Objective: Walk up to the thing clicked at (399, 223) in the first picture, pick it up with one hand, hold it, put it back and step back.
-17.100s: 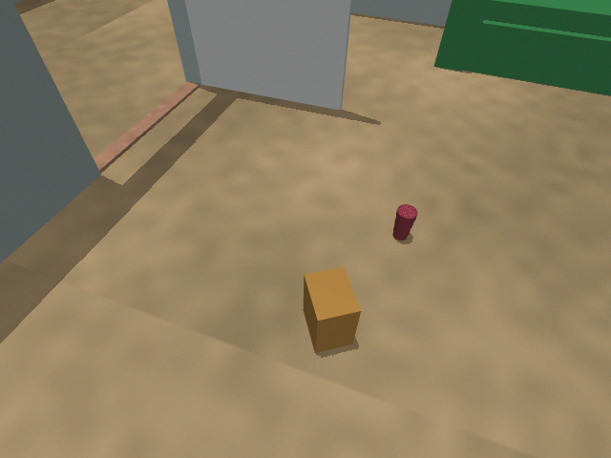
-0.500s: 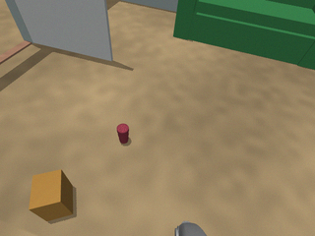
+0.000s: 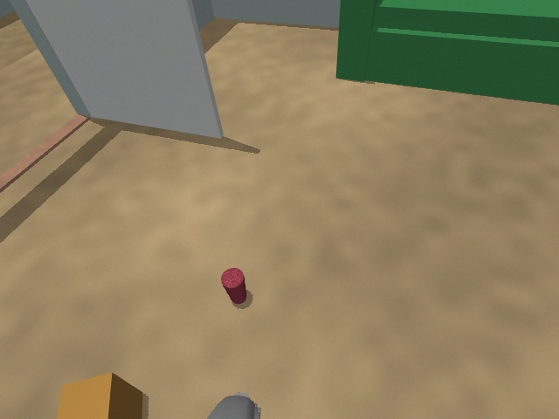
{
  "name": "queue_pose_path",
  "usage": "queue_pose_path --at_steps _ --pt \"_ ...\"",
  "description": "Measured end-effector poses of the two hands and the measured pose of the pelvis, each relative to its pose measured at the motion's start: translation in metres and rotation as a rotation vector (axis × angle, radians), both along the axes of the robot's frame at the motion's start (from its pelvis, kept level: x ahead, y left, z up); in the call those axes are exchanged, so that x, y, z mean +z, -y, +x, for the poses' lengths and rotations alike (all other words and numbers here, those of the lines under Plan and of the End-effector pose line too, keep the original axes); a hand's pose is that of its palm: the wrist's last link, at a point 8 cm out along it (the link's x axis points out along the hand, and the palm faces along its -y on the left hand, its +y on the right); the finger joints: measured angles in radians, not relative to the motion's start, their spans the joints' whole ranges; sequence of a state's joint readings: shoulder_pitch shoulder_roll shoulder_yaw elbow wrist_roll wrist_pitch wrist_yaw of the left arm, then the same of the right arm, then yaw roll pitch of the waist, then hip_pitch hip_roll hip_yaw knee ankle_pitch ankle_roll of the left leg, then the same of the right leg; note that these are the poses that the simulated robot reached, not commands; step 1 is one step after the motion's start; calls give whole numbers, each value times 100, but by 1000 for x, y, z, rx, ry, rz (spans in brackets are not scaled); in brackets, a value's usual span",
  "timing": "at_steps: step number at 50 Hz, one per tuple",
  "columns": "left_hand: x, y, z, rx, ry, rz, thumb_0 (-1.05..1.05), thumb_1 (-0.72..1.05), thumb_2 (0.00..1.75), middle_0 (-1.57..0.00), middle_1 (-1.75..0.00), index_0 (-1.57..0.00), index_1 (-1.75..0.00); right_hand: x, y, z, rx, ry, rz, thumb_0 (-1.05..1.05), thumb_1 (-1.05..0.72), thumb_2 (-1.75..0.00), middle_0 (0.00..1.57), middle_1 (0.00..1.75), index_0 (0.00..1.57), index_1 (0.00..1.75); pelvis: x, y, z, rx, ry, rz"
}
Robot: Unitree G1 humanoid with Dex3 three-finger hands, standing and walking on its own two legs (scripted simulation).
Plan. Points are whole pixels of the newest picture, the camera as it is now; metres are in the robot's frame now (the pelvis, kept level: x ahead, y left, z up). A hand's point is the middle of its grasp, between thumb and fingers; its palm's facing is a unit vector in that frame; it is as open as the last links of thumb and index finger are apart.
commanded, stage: walk up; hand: left
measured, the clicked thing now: (235, 287) +0.68 +0.25 -0.70
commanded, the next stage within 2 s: none
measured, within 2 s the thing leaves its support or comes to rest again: neither
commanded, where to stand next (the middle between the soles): +0.37 +0.04 m, yaw +1 degrees
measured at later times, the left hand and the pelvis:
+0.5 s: hand (113, 381) +0.22 +0.32 -0.16, palm faces +0.02 -0.94 -0.33, open 7.4 cm; pelvis +0.18 +0.05 -0.01, yaw +3 degrees
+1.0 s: hand (137, 313) +0.33 +0.31 -0.14, palm faces +0.01 -0.90 -0.44, open 7.4 cm; pelvis +0.29 +0.03 -0.01, yaw +2 degrees
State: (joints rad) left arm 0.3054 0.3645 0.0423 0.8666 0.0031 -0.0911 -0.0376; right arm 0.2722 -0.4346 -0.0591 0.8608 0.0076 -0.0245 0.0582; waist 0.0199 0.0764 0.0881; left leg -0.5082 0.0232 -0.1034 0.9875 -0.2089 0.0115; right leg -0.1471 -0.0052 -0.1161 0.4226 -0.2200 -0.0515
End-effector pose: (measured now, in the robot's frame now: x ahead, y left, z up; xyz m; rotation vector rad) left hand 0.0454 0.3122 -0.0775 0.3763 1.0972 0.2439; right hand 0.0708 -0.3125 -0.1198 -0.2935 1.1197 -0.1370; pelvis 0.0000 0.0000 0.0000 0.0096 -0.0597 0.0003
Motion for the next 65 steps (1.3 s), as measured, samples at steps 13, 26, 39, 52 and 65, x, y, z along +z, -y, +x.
queue_pose_path --at_steps 13,26,39,52,65 --pt "-50 -42 52 85 -89 -49 1 90 90 -21 -30 -21 -30 11 -33 129 105 -10 -81 1 -91 -90 20 30 21 30 -21 -30 101 61 -16 -27" --pt "-40 -53 169 25 -51 -83 1 90 90 -20 -30 -20 -30 31 -54 191 55 59 -83 0 -90 -90 20 30 21 30 -6 -46 181 45 9 -7" --pt "-18 -26 257 16 -2 42 1 90 90 -20 -30 -21 -30 -26 -17 246 13 -62 -16 1 -91 -90 20 30 21 30 -23 -14 260 34 8 6" --pt "-28 -41 284 32 -46 19 1 90 90 -21 -30 -21 -30 -16 -34 294 24 -89 -49 0 -91 -90 20 30 21 30 -19 -32 293 39 -3 -13" --pt "-68 -47 309 57 -75 -106 1 90 90 -20 -30 -21 -30 3 -73 328 27 -29 -80 0 -90 -90 20 30 21 30 -19 -56 302 42 5 -37"
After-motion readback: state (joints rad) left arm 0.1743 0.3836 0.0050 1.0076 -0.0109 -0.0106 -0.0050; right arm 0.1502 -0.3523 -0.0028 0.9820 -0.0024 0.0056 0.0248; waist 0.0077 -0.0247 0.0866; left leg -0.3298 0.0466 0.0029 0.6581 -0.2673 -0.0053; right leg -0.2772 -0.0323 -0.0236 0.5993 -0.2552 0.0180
